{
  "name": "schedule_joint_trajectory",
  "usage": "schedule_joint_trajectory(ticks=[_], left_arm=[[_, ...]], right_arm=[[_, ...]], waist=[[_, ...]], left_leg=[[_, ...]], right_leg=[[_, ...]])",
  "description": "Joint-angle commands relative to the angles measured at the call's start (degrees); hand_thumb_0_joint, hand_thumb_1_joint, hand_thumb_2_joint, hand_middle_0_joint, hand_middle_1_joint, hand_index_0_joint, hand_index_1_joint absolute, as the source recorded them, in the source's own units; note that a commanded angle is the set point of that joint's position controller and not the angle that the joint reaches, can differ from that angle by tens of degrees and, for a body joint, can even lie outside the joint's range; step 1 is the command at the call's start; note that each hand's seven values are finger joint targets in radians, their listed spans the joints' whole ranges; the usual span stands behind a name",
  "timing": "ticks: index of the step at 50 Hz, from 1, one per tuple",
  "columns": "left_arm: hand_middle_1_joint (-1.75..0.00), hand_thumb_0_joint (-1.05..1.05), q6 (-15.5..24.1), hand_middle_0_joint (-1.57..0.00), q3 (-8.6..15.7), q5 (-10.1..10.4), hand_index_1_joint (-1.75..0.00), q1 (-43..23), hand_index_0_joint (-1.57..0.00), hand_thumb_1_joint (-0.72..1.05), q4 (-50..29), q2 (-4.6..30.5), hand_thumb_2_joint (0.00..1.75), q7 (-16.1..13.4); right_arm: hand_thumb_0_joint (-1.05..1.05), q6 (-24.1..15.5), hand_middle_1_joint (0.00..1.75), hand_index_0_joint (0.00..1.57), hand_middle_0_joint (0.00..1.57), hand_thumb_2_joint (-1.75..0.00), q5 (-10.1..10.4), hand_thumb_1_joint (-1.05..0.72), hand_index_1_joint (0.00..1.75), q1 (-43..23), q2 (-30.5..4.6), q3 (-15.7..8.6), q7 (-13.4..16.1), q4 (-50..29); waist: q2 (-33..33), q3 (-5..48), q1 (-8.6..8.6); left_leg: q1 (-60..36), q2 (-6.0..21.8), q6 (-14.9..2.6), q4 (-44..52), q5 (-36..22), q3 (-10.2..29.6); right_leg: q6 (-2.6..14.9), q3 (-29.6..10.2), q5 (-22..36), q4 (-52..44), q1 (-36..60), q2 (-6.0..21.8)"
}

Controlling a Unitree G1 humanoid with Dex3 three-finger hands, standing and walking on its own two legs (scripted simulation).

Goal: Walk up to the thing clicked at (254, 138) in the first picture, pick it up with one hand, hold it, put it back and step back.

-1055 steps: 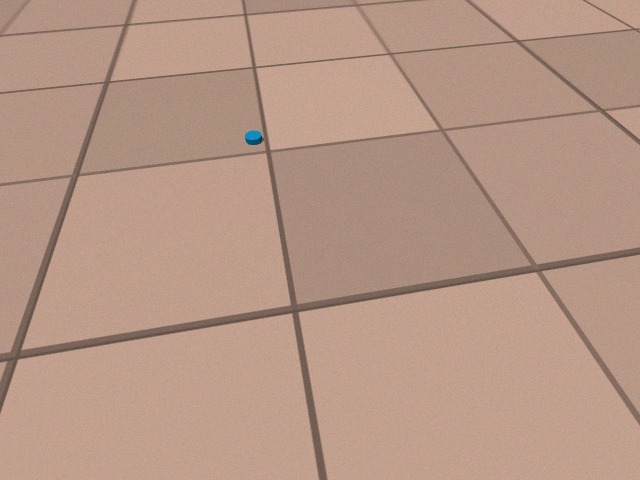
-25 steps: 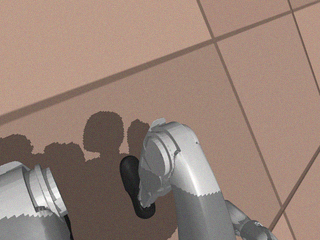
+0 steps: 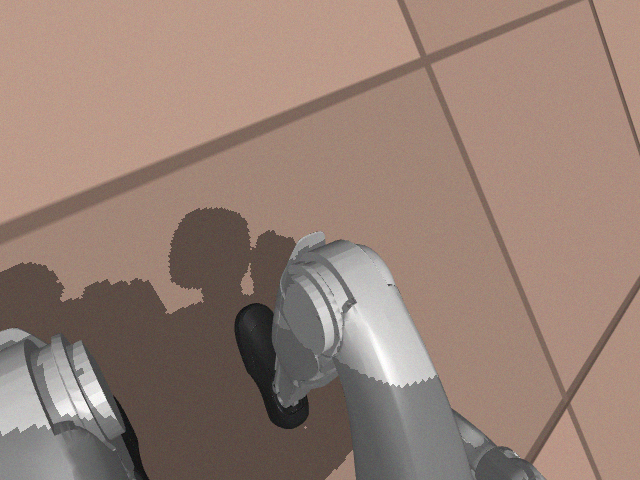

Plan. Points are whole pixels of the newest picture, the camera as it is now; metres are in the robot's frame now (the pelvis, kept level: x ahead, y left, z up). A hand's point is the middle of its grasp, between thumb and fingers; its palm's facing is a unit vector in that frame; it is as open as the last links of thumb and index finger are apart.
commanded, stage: rest palm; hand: left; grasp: from above
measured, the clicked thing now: out of the picture +0.45 +0.41 -0.28
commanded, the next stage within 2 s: close in 0.08 s
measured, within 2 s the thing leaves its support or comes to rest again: neither
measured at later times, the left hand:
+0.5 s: hand out of the picture +0.43 +0.40 -0.25, palm faces -0.42 -0.18 -0.89, open 13.3 cm
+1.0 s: hand out of the picture +0.43 +0.40 -0.24, palm faces -0.43 -0.17 -0.89, open 12.8 cm
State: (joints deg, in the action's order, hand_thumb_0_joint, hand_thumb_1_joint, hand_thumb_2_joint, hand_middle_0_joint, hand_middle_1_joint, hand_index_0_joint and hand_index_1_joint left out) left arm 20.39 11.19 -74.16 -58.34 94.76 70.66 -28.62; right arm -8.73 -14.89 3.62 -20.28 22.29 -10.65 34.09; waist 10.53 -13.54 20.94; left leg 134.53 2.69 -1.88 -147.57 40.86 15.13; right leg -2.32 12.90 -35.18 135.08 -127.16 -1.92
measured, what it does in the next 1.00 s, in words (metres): stands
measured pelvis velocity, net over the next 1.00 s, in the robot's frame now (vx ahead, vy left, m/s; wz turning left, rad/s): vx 0.00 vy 0.00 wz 0.00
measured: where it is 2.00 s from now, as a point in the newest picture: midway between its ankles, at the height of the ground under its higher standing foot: (207, 431)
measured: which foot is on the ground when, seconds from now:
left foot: down 0.00-1.00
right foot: down 0.00-1.00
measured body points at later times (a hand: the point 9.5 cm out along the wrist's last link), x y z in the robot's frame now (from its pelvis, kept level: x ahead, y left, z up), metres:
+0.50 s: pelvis +0.00 +0.00 +0.00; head +0.29 +0.15 +0.31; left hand +0.45 +0.41 -0.19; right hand +0.08 -0.25 -0.05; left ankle +0.07 +0.12 -0.27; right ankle +0.13 -0.11 -0.27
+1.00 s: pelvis +0.00 +0.00 +0.00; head +0.28 +0.15 +0.32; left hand +0.45 +0.41 -0.19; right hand +0.07 -0.25 -0.05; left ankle +0.07 +0.12 -0.27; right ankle +0.13 -0.11 -0.27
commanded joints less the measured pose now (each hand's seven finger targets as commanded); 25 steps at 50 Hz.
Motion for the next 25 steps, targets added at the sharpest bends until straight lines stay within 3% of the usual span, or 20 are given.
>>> schedule_joint_trajectory(ticks=[1,3,5,10,16,18,22,25], left_arm=[[-1.03,0.0,0.02,-0.06,0.38,0.6,-1.01,-11.03,-0.08,-0.46,-5.88,17.93,0.94,-3.2],[-1.04,0.0,-0.46,-0.06,-0.85,0.63,-1.02,-10.92,-0.08,-0.45,-4.22,16.1,0.93,-3.19],[-1.04,0.0,-0.46,-0.07,-0.16,0.73,-1.02,-13.67,-0.08,-0.45,-7.51,17.84,0.93,-3.35],[-1.07,0.0,-1.38,-0.07,-2.32,1.07,-1.04,-10.9,-0.11,-0.41,-1.74,14.13,0.89,-2.78],[-1.06,0.0,-1.18,-0.09,-0.75,1.45,-1.02,-14.44,-0.14,-0.36,-7.08,17.2,0.85,-2.96],[-1.06,0.0,-1.39,-0.09,-1.1,1.09,-1.02,-11.8,-0.13,-0.37,-4.81,16.4,0.86,-2.95],[-1.05,0.0,-1.28,-0.1,0.26,0.91,-1.01,-13.2,-0.14,-0.36,-6.52,18.3,0.85,-3.5],[-1.06,0.0,-1.57,-0.09,-0.02,0.76,-1.02,-12.03,-0.14,-0.36,-5.25,17.16,0.85,-3.38]], right_arm=[[0.0,-0.03,0.3,0.2,0.2,-0.9,0.22,-0.89,0.3,9.06,-19.64,-6.13,0.84,1.09],[0.0,-0.44,0.3,0.2,0.2,-0.9,0.39,-0.89,0.3,8.89,-19.59,-6.27,1.01,1.2],[0.0,-0.61,0.3,0.2,0.2,-0.9,0.52,-0.89,0.3,9.41,-19.9,-6.49,1.05,1.73],[0.0,-0.99,0.3,0.2,0.2,-0.9,0.62,-0.88,0.3,9.17,-19.5,-6.09,0.83,2.3],[0.0,-0.87,0.3,0.2,0.2,-0.9,0.65,-0.88,0.3,9.02,-19.88,-6.05,0.66,2.67],[0.0,-0.88,0.3,0.2,0.2,-0.9,0.64,-0.88,0.3,8.89,-19.5,-5.93,0.55,2.63],[0.0,-0.61,0.3,0.2,0.2,-0.9,0.47,-0.88,0.3,9.37,-20.02,-6.5,0.64,2.82],[0.0,-0.49,0.3,0.2,0.2,-0.89,0.14,-0.88,0.3,9.79,-19.49,-6.14,0.42,2.51]], waist=[[-34.21,36.48,2.26],[-32.22,35.01,2.76],[-34.13,36.72,2.36],[-33.38,34.81,3.12],[-36.57,38.55,2.51],[-35.44,37.97,2.45],[-37.48,39.32,1.97],[-36.38,37.86,2.58]], left_leg=[[-28.16,2.11,1.37,15.68,-12.32,-3.57],[-25.99,1.87,1.01,15.29,-10.48,-3.85],[-27.04,2.02,1.17,15.75,-10.36,-3.74],[-28.18,2.18,1.8,16.41,-12.46,-2.45],[-31.27,2.43,2.22,16.19,-16.45,-2.4],[-31.21,2.41,2.04,15.41,-17.79,-2.86],[-31.86,2.19,2.09,15.76,-18.66,-3.36],[-30.66,2.21,1.91,15.86,-17.33,-3.45]], right_leg=[[2.93,3.43,10.06,-9.94,18.01,-2.8],[2.87,3.27,9.02,-10.46,17.66,-2.81],[2.88,3.2,9.05,-10.63,17.73,-2.69],[2.75,3.93,10.22,-9.59,15.83,-2.52],[2.76,3.66,12.59,-9.14,17.33,-2.16],[2.71,3.52,13.41,-9.13,18.04,-2.41],[2.88,3.32,13.99,-9.39,18.85,-2.35],[2.93,3.54,13.06,-9.84,18.88,-2.67]])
